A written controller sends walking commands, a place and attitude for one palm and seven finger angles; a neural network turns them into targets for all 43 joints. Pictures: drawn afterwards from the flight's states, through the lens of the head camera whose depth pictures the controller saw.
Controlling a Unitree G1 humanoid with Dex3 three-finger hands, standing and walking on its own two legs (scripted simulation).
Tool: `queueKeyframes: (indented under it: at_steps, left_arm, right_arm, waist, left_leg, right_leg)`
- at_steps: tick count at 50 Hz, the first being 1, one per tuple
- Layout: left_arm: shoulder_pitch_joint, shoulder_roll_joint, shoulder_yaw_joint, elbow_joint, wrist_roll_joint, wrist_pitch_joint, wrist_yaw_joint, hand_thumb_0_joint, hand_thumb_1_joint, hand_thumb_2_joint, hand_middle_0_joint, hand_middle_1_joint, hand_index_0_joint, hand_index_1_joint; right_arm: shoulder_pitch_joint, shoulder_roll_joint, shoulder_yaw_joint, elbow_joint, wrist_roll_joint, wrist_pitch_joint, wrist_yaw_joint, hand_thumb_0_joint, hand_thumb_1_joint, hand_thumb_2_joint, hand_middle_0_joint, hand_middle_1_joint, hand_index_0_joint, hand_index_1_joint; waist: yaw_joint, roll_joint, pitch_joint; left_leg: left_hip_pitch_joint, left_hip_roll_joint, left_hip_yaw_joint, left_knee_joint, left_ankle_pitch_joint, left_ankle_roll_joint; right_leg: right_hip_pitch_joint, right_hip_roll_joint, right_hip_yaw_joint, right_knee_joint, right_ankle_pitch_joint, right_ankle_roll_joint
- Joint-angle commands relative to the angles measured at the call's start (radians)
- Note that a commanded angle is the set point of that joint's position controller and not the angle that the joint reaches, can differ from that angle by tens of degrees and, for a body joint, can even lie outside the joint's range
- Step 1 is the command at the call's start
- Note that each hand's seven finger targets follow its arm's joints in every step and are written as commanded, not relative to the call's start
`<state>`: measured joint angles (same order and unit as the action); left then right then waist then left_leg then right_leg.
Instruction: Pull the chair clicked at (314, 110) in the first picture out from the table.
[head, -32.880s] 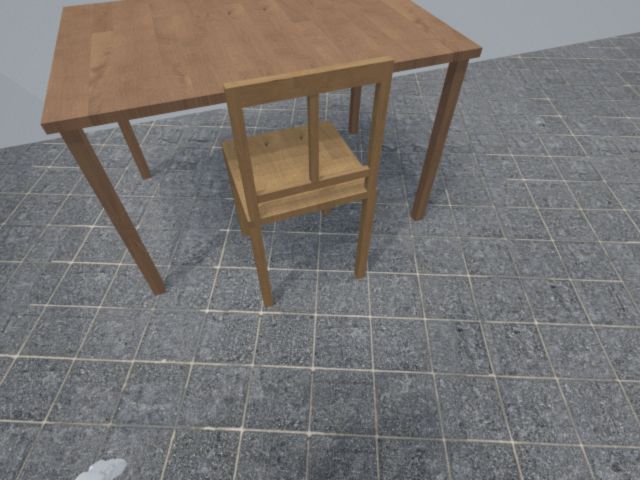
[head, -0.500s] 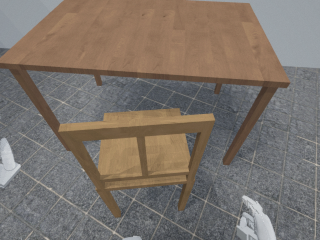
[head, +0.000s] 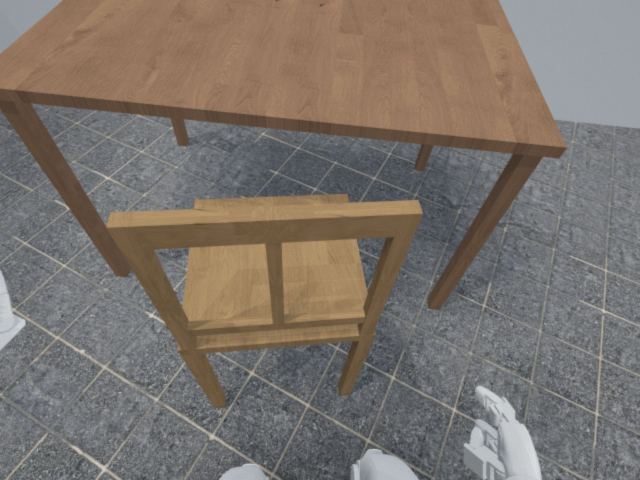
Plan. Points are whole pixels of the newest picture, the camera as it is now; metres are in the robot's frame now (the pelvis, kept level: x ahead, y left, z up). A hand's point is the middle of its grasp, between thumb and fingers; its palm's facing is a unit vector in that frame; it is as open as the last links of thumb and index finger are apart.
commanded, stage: step back with the hand held close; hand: left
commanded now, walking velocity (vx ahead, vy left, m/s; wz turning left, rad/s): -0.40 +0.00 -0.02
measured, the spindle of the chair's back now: (276, 284) +0.41 +0.08 -0.08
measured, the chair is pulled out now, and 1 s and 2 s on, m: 0.17 0.17 0.17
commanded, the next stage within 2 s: stop stepping back and stand still in 0.24 s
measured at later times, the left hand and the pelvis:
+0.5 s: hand out of the picture +0.09 +0.24 +0.18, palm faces +0.39 -0.76 -0.53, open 7.4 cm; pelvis -0.11 -0.02 +0.00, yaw -1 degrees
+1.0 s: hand out of the picture +0.02 +0.24 +0.18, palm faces +0.43 -0.81 -0.39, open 7.4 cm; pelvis -0.18 -0.02 +0.01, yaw +0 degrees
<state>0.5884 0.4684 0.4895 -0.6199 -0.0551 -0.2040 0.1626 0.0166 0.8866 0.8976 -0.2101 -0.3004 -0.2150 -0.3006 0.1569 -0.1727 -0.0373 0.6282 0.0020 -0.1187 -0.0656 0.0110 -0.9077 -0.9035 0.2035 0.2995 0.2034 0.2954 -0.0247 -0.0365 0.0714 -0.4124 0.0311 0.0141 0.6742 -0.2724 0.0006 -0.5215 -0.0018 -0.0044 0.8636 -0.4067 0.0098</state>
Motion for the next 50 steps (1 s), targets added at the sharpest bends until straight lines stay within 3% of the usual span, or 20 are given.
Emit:
queueKeyframes:
  at_steps: [1,5,8,10,12,14,16,19,23,25,27,31,33,34,35,37,42,45,47,50]
  left_arm:
    - [-0.032,0.131,0.134,-0.252,-0.004,-0.079,0.011,0.000,0.900,0.900,-0.200,-0.300,-0.200,-0.300]
    - [-0.050,0.125,0.100,-0.168,-0.010,-0.081,-0.022,0.000,0.900,0.900,-0.200,-0.300,-0.200,-0.300]
    - [-0.058,0.128,0.078,-0.094,-0.023,-0.053,-0.020,0.000,0.900,0.900,-0.200,-0.300,-0.200,-0.300]
    - [-0.030,0.138,0.110,-0.130,-0.008,-0.045,-0.009,0.000,0.900,0.900,-0.200,-0.300,-0.200,-0.300]
    - [0.016,0.122,0.110,-0.132,-0.001,-0.048,0.000,0.000,0.900,0.900,-0.200,-0.300,-0.200,-0.300]
    - [0.021,0.134,0.106,-0.200,-0.009,-0.063,0.004,0.000,0.900,0.900,-0.200,-0.300,-0.200,-0.300]
    - [0.013,0.154,0.119,-0.247,-0.006,-0.083,0.016,0.000,0.900,0.900,-0.200,-0.300,-0.200,-0.300]
    - [0.022,0.152,0.140,-0.238,-0.022,-0.066,0.004,0.000,0.900,0.900,-0.200,-0.300,-0.200,-0.300]
    - [-0.011,0.155,0.119,-0.153,-0.004,-0.021,0.003,0.000,0.900,0.900,-0.200,-0.300,-0.200,-0.300]
    - [-0.077,0.175,0.101,-0.101,0.000,-0.010,-0.004,0.000,0.900,0.900,-0.200,-0.300,-0.200,-0.300]
    - [-0.076,0.141,0.074,-0.027,-0.010,0.028,-0.007,0.000,0.900,0.900,-0.200,-0.300,-0.200,-0.300]
    - [-0.134,0.126,0.037,-0.075,0.014,0.024,0.007,0.000,0.900,0.900,-0.200,-0.300,-0.200,-0.300]
    - [-0.159,0.140,0.043,-0.162,0.027,-0.005,0.019,0.000,0.900,0.900,-0.200,-0.300,-0.200,-0.300]
    - [-0.139,0.182,0.067,-0.197,0.055,0.006,0.009,0.000,0.900,0.900,-0.200,-0.300,-0.200,-0.300]
    - [-0.153,0.151,0.053,-0.152,0.036,0.000,0.003,0.000,0.900,0.900,-0.200,-0.300,-0.200,-0.300]
    - [-0.187,0.150,0.051,-0.111,0.038,-0.011,0.000,0.000,0.900,0.900,-0.200,-0.300,-0.200,-0.300]
    - [-0.122,0.130,0.039,-0.018,0.032,-0.009,-0.026,0.000,0.900,0.900,-0.200,-0.300,-0.200,-0.300]
    - [-0.192,0.124,0.029,0.032,0.003,0.001,-0.029,0.000,0.900,0.900,-0.200,-0.300,-0.200,-0.300]
    - [-0.185,0.112,0.018,0.010,-0.009,0.010,-0.032,0.000,0.900,0.900,-0.200,-0.300,-0.200,-0.300]
    - [-0.193,0.130,0.027,-0.089,0.017,-0.009,-0.006,0.000,0.900,0.900,-0.200,-0.300,-0.200,-0.300]
  right_arm:
    - [-0.046,-0.137,-0.048,-0.115,-0.004,-0.104,0.001,0.000,-0.900,-0.900,0.200,0.300,0.200,0.300]
    - [-0.065,-0.164,-0.027,-0.122,-0.005,-0.120,0.003,0.000,-0.900,-0.900,0.200,0.300,0.200,0.300]
    - [-0.046,-0.141,-0.063,-0.121,0.019,-0.090,-0.001,0.000,-0.900,-0.900,0.200,0.300,0.200,0.300]
    - [-0.083,-0.090,-0.028,-0.137,0.008,-0.062,-0.001,0.000,-0.900,-0.900,0.200,0.300,0.200,0.300]
    - [-0.105,-0.080,0.003,-0.146,0.009,-0.041,-0.009,0.000,-0.900,-0.900,0.200,0.300,0.200,0.300]
    - [-0.072,-0.109,-0.008,-0.138,0.009,-0.035,-0.018,0.000,-0.900,-0.900,0.200,0.300,0.200,0.300]
    - [-0.081,-0.149,-0.043,-0.156,0.005,-0.055,-0.018,0.000,-0.900,-0.900,0.200,0.300,0.200,0.300]
    - [-0.050,-0.155,-0.053,-0.145,-0.005,-0.092,0.007,0.000,-0.900,-0.900,0.200,0.300,0.200,0.300]
    - [-0.022,-0.176,-0.029,-0.158,0.028,-0.084,0.017,0.000,-0.900,-0.900,0.200,0.300,0.200,0.300]
    - [-0.018,-0.164,-0.026,-0.159,0.024,-0.067,0.013,0.000,-0.900,-0.900,0.200,0.300,0.200,0.300]
    - [0.016,-0.172,-0.039,-0.109,0.027,-0.059,0.005,0.000,-0.900,-0.900,0.200,0.300,0.200,0.300]
    - [-0.041,-0.161,0.001,-0.127,0.013,-0.046,-0.014,0.000,-0.900,-0.900,0.200,0.300,0.200,0.300]
    - [-0.012,-0.195,0.000,-0.147,0.009,-0.070,-0.013,0.000,-0.900,-0.900,0.200,0.300,0.200,0.300]
    - [0.003,-0.183,-0.028,-0.154,0.005,-0.071,-0.006,0.000,-0.900,-0.900,0.200,0.300,0.200,0.300]
    - [0.000,-0.163,-0.026,-0.154,0.016,-0.070,0.008,0.000,-0.900,-0.900,0.200,0.300,0.200,0.300]
    - [-0.057,-0.141,-0.009,-0.136,0.019,-0.080,0.029,0.000,-0.900,-0.900,0.200,0.300,0.200,0.300]
    - [0.007,-0.175,-0.005,-0.123,0.020,-0.056,0.017,0.000,-0.900,-0.900,0.200,0.300,0.200,0.300]
    - [0.035,-0.167,-0.032,-0.116,0.040,-0.047,0.014,0.000,-0.900,-0.900,0.200,0.300,0.200,0.300]
    - [0.006,-0.174,-0.031,-0.121,0.044,-0.039,0.022,0.000,-0.900,-0.900,0.200,0.300,0.200,0.300]
    - [-0.019,-0.144,0.008,-0.120,0.021,-0.031,0.006,0.000,-0.900,-0.900,0.200,0.300,0.200,0.300]
  waist:
    - [0.047,0.260,-0.236]
    - [0.052,0.150,-0.177]
    - [0.048,-0.238,-0.203]
    - [0.029,-0.145,-0.214]
    - [0.021,-0.092,-0.226]
    - [0.007,-0.014,-0.236]
    - [0.020,0.328,-0.208]
    - [0.019,0.362,-0.213]
    - [0.032,0.191,-0.129]
    - [0.006,-0.105,-0.096]
    - [-0.005,-0.258,-0.100]
    - [-0.012,-0.003,-0.041]
    - [0.004,0.323,-0.058]
    - [0.034,0.356,-0.196]
    - [-0.006,0.372,-0.128]
    - [0.028,0.275,0.024]
    - [0.026,0.156,-0.066]
    - [0.018,-0.265,-0.093]
    - [0.004,-0.192,-0.019]
    - [-0.006,0.068,-0.033]
  left_leg:
    - [0.249,0.264,-0.174,-0.186,0.699,0.115]
    - [0.093,0.189,-0.121,-0.089,0.230,0.048]
    - [0.009,-0.037,-0.032,0.390,-0.229,-0.033]
    - [-0.051,0.008,-0.076,0.378,-0.287,-0.031]
    - [-0.002,0.012,-0.040,0.050,-0.230,-0.020]
    - [0.143,0.017,0.008,-0.265,0.018,0.000]
    - [0.143,0.328,-0.299,-0.349,0.299,0.136]
    - [0.093,0.289,-0.205,-0.292,0.286,0.159]
    - [-0.067,0.160,-0.100,-0.164,-0.278,0.056]
    - [-0.025,-0.025,0.027,0.190,-0.314,0.001]
    - [0.119,-0.048,0.016,0.424,-0.184,-0.007]
    - [0.238,0.004,-0.006,-0.125,-0.232,0.042]
    - [0.117,0.181,-0.296,-0.471,-0.426,0.139]
    - [0.036,0.190,-0.189,-0.435,-0.214,0.173]
    - [-0.036,0.224,-0.321,-0.494,-0.363,0.190]
    - [-0.149,0.249,-0.344,-0.454,-0.375,0.209]
    - [-0.092,0.079,-0.075,-0.148,-0.362,0.064]
    - [-0.064,-0.047,0.008,0.414,-0.208,0.016]
    - [-0.042,0.020,-0.085,0.422,-0.151,0.020]
    - [0.216,0.017,-0.004,-0.113,-0.134,0.044]
  right_leg:
    - [0.110,-0.024,0.018,-0.140,0.006,-0.010]
    - [0.285,-0.075,0.016,-0.457,0.365,-0.031]
    - [0.189,-0.390,0.364,-0.628,0.438,-0.213]
    - [0.281,-0.362,0.240,-0.508,0.679,-0.226]
    - [0.333,-0.271,0.128,-0.401,0.774,-0.142]
    - [0.280,-0.199,0.077,-0.319,0.584,-0.056]
    - [0.095,-0.032,0.008,-0.045,-0.029,0.020]
    - [0.083,-0.008,0.056,0.137,-0.105,0.014]
    - [0.374,-0.035,-0.006,-0.381,0.122,0.003]
    - [0.199,-0.195,0.228,-0.616,-0.097,-0.086]
    - [0.000,-0.295,0.353,-0.734,-0.291,-0.148]
    - [-0.022,-0.191,0.127,-0.545,-0.254,-0.068]
    - [0.109,0.003,-0.029,-0.128,-0.084,-0.003]
    - [0.233,0.078,-0.085,0.193,-0.039,0.026]
    - [0.163,0.060,-0.012,0.378,-0.032,0.023]
    - [0.087,-0.031,0.098,0.308,-0.022,-0.006]
    - [0.417,-0.001,-0.066,-0.442,0.090,-0.042]
    - [0.231,-0.299,0.385,-0.692,-0.105,-0.198]
    - [0.141,-0.328,0.367,-0.673,-0.005,-0.232]
    - [0.069,-0.191,0.121,-0.491,-0.100,-0.127]
